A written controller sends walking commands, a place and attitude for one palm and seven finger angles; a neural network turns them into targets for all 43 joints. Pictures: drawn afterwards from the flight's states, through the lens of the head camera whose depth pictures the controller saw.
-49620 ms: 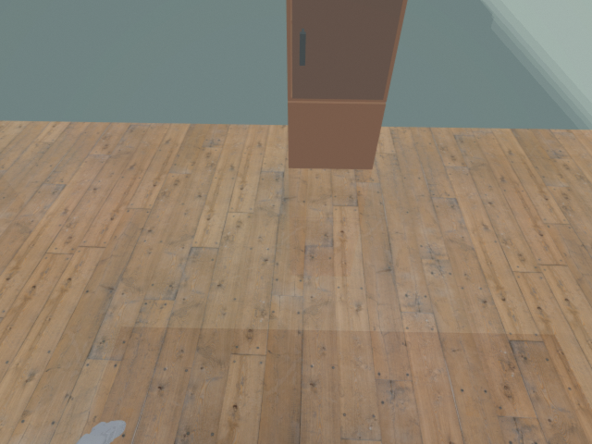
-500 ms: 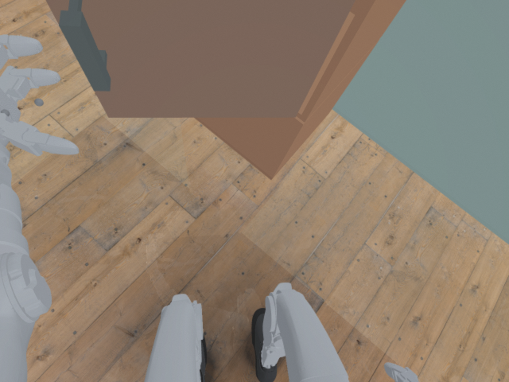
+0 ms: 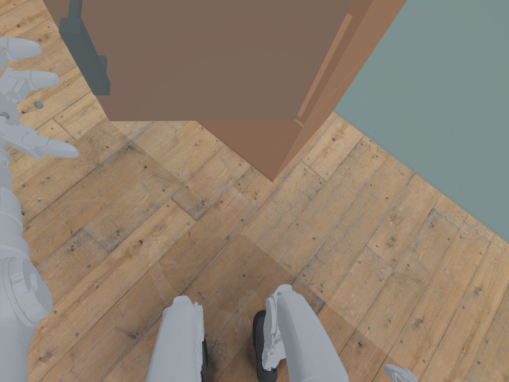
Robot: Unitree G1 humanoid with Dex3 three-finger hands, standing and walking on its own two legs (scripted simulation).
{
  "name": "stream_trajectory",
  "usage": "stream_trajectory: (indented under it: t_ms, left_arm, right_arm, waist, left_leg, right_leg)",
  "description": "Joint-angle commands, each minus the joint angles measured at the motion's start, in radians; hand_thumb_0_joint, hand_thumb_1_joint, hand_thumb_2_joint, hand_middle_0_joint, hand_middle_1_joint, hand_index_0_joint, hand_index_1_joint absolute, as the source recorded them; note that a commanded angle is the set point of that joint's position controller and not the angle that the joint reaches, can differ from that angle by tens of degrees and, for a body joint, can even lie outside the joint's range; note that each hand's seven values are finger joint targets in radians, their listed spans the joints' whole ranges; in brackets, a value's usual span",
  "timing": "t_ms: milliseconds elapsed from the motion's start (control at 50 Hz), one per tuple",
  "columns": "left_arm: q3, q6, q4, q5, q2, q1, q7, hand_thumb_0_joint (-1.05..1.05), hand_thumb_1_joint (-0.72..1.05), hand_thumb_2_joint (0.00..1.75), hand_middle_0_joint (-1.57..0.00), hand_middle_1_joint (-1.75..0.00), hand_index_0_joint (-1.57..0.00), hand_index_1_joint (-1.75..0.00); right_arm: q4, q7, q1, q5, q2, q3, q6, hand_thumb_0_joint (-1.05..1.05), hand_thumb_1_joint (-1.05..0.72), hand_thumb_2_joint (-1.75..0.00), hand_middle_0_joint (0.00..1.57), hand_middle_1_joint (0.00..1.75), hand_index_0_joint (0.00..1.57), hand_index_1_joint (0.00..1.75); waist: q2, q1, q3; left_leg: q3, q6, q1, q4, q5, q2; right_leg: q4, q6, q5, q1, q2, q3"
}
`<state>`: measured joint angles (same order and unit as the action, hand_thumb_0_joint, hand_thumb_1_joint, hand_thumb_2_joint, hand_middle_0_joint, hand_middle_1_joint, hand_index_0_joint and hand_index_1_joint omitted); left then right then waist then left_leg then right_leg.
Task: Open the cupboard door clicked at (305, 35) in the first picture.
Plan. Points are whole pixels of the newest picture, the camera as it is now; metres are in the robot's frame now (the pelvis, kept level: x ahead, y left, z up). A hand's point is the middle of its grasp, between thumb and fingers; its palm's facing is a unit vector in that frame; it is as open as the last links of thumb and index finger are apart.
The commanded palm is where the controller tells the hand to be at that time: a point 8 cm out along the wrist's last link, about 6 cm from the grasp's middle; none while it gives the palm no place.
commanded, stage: slide the fingers in behind the handle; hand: left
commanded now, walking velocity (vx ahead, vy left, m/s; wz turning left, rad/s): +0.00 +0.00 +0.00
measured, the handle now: (89, 48) +0.58 +0.22 +0.04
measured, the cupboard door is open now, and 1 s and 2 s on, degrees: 44 44 45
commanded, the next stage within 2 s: move the hooked fingers beside the handle in 1.60 s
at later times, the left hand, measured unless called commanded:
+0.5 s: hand (66, 104) +0.50 +0.25 +0.03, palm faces +0.05 -1.00 -0.03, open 14.0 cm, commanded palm +0.48 +0.27 +0.03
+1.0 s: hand (79, 105) +0.50 +0.23 +0.02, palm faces +0.08 -1.00 -0.01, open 14.1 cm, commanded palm +0.48 +0.24 +0.03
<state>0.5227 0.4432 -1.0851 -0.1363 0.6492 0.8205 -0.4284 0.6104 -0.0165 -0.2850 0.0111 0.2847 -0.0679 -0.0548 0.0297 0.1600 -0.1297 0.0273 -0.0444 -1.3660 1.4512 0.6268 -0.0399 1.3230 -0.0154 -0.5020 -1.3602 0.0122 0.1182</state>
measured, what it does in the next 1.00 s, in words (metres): stands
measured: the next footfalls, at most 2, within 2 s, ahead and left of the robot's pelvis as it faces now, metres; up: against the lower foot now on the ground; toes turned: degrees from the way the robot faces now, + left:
none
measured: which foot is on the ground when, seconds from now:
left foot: down 0.00-1.00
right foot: down 0.00-1.00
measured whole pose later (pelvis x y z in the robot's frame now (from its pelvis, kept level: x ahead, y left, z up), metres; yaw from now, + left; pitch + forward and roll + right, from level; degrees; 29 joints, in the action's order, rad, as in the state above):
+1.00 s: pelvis +0.00 +0.00 +0.00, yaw +1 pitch +31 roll -5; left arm 0.41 0.48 -1.07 -0.13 0.51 0.82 -0.27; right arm 0.64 0.00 -0.29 0.03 0.27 -0.04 -0.05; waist 0.03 0.15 -0.14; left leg 0.02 -0.04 -1.35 1.43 0.62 -0.03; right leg 1.32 -0.02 -0.51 -1.35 0.00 0.11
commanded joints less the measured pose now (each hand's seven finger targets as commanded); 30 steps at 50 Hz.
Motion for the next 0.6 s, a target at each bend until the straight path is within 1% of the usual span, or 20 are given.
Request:
stream_trajectory:
  t_ms: [0,40,60,100,120,160,180,240,260,300,320,360,380,400,420,440,480,520,540,580]
  left_arm:
    - [0.020,0.051,0.181,-0.024,0.280,0.348,-0.002,0.00,-0.50,0.30,-0.30,-1.20,-0.30,-1.20]
    - [0.021,0.048,0.174,-0.026,0.281,0.337,0.000,0.00,-0.50,0.30,-0.30,-1.20,-0.30,-1.20]
    - [0.011,0.058,0.196,-0.031,0.267,0.364,0.002,0.00,-0.50,0.30,-0.30,-1.20,-0.30,-1.20]
    - [0.004,0.069,0.217,-0.025,0.264,0.380,0.009,0.00,-0.50,0.30,-0.30,-1.20,-0.30,-1.20]
    - [-0.006,0.073,0.229,-0.026,0.247,0.381,0.014,0.00,-0.50,0.30,-0.30,-1.20,-0.30,-1.20]
    - [0.004,0.082,0.243,-0.025,0.252,0.364,0.024,0.00,-0.50,0.30,-0.30,-1.20,-0.30,-1.20]
    - [-0.020,0.075,0.216,-0.025,0.221,0.366,0.027,0.00,-0.50,0.30,-0.30,-1.20,-0.30,-1.20]
    - [0.010,0.060,0.194,-0.020,0.255,0.351,0.042,0.00,-0.50,0.30,-0.30,-1.20,-0.30,-1.20]
    - [-0.002,0.060,0.194,-0.016,0.246,0.374,0.047,0.00,-0.50,0.30,-0.30,-1.20,-0.30,-1.20]
    - [0.005,0.063,0.219,-0.011,0.252,0.372,0.057,0.00,-0.50,0.30,-0.30,-1.20,-0.30,-1.20]
    - [-0.005,0.064,0.227,-0.008,0.235,0.358,0.061,0.00,-0.50,0.30,-0.30,-1.20,-0.30,-1.20]
    - [-0.011,0.072,0.229,-0.010,0.222,0.360,0.069,0.00,-0.50,0.30,-0.30,-1.20,-0.30,-1.20]
    - [-0.016,0.079,0.252,-0.008,0.222,0.379,0.074,0.00,-0.50,0.30,-0.30,-1.20,-0.30,-1.20]
    - [-0.018,0.080,0.253,-0.010,0.206,0.354,0.077,0.00,-0.50,0.30,-0.30,-1.20,-0.30,-1.20]
    - [-0.042,0.076,0.232,-0.013,0.173,0.347,0.076,0.00,-0.50,0.30,-0.30,-1.20,-0.30,-1.20]
    - [-0.036,0.079,0.251,-0.014,0.185,0.371,0.079,0.00,-0.50,0.30,-0.30,-1.20,-0.30,-1.20]
    - [-0.040,0.077,0.233,-0.016,0.169,0.360,0.085,0.00,-0.50,0.30,-0.30,-1.20,-0.30,-1.20]
    - [-0.031,0.071,0.208,-0.015,0.172,0.332,0.090,0.00,-0.50,0.30,-0.30,-1.20,-0.30,-1.20]
    - [-0.035,0.065,0.183,-0.012,0.167,0.330,0.094,0.00,-0.50,0.30,-0.30,-1.20,-0.30,-1.20]
    - [-0.028,0.074,0.193,-0.008,0.175,0.347,0.103,0.00,-0.50,0.30,-0.30,-1.20,-0.30,-1.20]
  right_arm:
    - [-0.038,-0.014,-0.182,-0.004,0.206,0.073,0.017,0.00,-0.90,-0.90,0.20,0.30,0.20,0.30]
    - [-0.041,-0.015,-0.181,-0.005,0.205,0.071,0.018,0.00,-0.90,-0.90,0.20,0.30,0.20,0.30]
    - [-0.040,-0.015,-0.184,-0.003,0.205,0.074,0.021,0.00,-0.90,-0.90,0.20,0.30,0.20,0.30]
    - [-0.037,-0.013,-0.181,-0.001,0.205,0.076,0.023,0.00,-0.90,-0.90,0.20,0.30,0.20,0.30]
    - [-0.036,-0.012,-0.181,0.000,0.203,0.077,0.025,0.00,-0.90,-0.90,0.20,0.30,0.20,0.30]
    - [-0.034,-0.011,-0.186,0.002,0.203,0.080,0.026,0.00,-0.90,-0.90,0.20,0.30,0.20,0.30]
    - [-0.031,-0.010,-0.183,0.000,0.200,0.078,0.025,0.00,-0.90,-0.90,0.20,0.30,0.20,0.30]
    - [-0.034,-0.012,-0.181,-0.001,0.200,0.075,0.021,0.00,-0.90,-0.90,0.20,0.30,0.20,0.30]
    - [-0.034,-0.012,-0.184,0.001,0.197,0.073,0.022,0.00,-0.90,-0.90,0.20,0.30,0.20,0.30]
    - [-0.037,-0.009,-0.181,0.003,0.196,0.074,0.022,0.00,-0.90,-0.90,0.20,0.30,0.20,0.30]
    - [-0.040,-0.007,-0.182,0.002,0.193,0.076,0.023,0.00,-0.90,-0.90,0.20,0.30,0.20,0.30]
    - [-0.039,-0.005,-0.182,0.004,0.192,0.075,0.025,0.00,-0.90,-0.90,0.20,0.30,0.20,0.30]
    - [-0.035,-0.005,-0.181,0.004,0.192,0.078,0.025,0.00,-0.90,-0.90,0.20,0.30,0.20,0.30]
    - [-0.037,-0.003,-0.185,0.004,0.190,0.081,0.024,0.00,-0.90,-0.90,0.20,0.30,0.20,0.30]
    - [-0.036,-0.002,-0.182,0.002,0.187,0.081,0.025,0.00,-0.90,-0.90,0.20,0.30,0.20,0.30]
    - [-0.031,-0.004,-0.182,0.003,0.191,0.081,0.025,0.00,-0.90,-0.90,0.20,0.30,0.20,0.30]
    - [-0.031,-0.004,-0.186,0.003,0.188,0.083,0.025,0.00,-0.90,-0.90,0.20,0.30,0.20,0.30]
    - [-0.031,-0.002,-0.184,0.001,0.185,0.080,0.024,0.00,-0.90,-0.90,0.20,0.30,0.20,0.30]
    - [-0.031,-0.003,-0.184,0.002,0.186,0.079,0.022,0.00,-0.90,-0.90,0.20,0.30,0.20,0.30]
    - [-0.034,-0.004,-0.185,0.003,0.184,0.079,0.022,0.00,-0.90,-0.90,0.20,0.30,0.20,0.30]
  waist:
    - [0.185,0.011,-0.558]
    - [0.173,0.006,-0.556]
    - [0.173,0.016,-0.565]
    - [0.209,0.008,-0.588]
    - [0.216,0.009,-0.604]
    - [0.213,0.004,-0.614]
    - [0.200,0.015,-0.597]
    - [0.174,0.005,-0.573]
    - [0.174,0.014,-0.564]
    - [0.200,0.000,-0.589]
    - [0.201,-0.001,-0.604]
    - [0.187,0.006,-0.593]
    - [0.211,0.008,-0.604]
    - [0.201,0.003,-0.624]
    - [0.188,0.013,-0.603]
    - [0.184,0.016,-0.599]
    - [0.188,0.016,-0.587]
    - [0.158,0.009,-0.569]
    - [0.141,0.016,-0.544]
    - [0.141,0.013,-0.549]
  left_leg:
    - [0.087,0.024,0.440,-0.178,-0.470,0.006]
    - [0.084,0.023,0.423,-0.180,-0.461,0.009]
    - [0.088,0.022,0.442,-0.177,-0.474,0.009]
    - [0.092,0.030,0.465,-0.180,-0.479,0.009]
    - [0.093,0.031,0.480,-0.179,-0.480,0.010]
    - [0.100,0.036,0.506,-0.180,-0.512,0.007]
    - [0.098,0.034,0.488,-0.180,-0.503,0.009]
    - [0.078,0.022,0.419,-0.176,-0.450,0.012]
    - [0.084,0.022,0.419,-0.180,-0.449,0.012]
    - [0.081,0.026,0.438,-0.183,-0.463,0.013]
    - [0.080,0.026,0.453,-0.184,-0.475,0.013]
    - [0.084,0.025,0.450,-0.182,-0.477,0.011]
    - [0.087,0.031,0.472,-0.185,-0.495,0.009]
    - [0.086,0.031,0.486,-0.185,-0.505,0.011]
    - [0.082,0.029,0.471,-0.185,-0.491,0.012]
    - [0.082,0.028,0.466,-0.185,-0.483,0.010]
    - [0.084,0.031,0.471,-0.192,-0.493,0.011]
    - [0.076,0.027,0.432,-0.193,-0.465,0.014]
    - [0.074,0.024,0.413,-0.193,-0.449,0.014]
    - [0.073,0.023,0.407,-0.194,-0.445,0.015]
  right_leg:
    - [-0.120,-0.008,0.234,0.244,0.030,-0.055]
    - [-0.123,-0.009,0.235,0.264,0.030,-0.057]
    - [-0.121,-0.010,0.240,0.252,0.031,-0.057]
    - [-0.117,-0.011,0.229,0.242,0.029,-0.054]
    - [-0.119,-0.011,0.227,0.234,0.030,-0.055]
    - [-0.114,-0.014,0.235,0.227,0.031,-0.051]
    - [-0.119,-0.011,0.237,0.229,0.030,-0.052]
    - [-0.124,-0.009,0.233,0.274,0.028,-0.062]
    - [-0.120,-0.010,0.231,0.268,0.028,-0.060]
    - [-0.120,-0.010,0.238,0.278,0.027,-0.061]
    - [-0.121,-0.011,0.246,0.278,0.028,-0.062]
    - [-0.119,-0.012,0.247,0.274,0.030,-0.061]
    - [-0.118,-0.011,0.253,0.267,0.027,-0.058]
    - [-0.121,-0.010,0.260,0.274,0.028,-0.059]
    - [-0.126,-0.009,0.257,0.271,0.029,-0.060]
    - [-0.127,-0.008,0.258,0.276,0.027,-0.062]
    - [-0.127,-0.008,0.263,0.272,0.026,-0.059]
    - [-0.131,-0.008,0.258,0.296,0.026,-0.061]
    - [-0.133,-0.007,0.252,0.292,0.026,-0.062]
    - [-0.129,-0.007,0.252,0.298,0.025,-0.064]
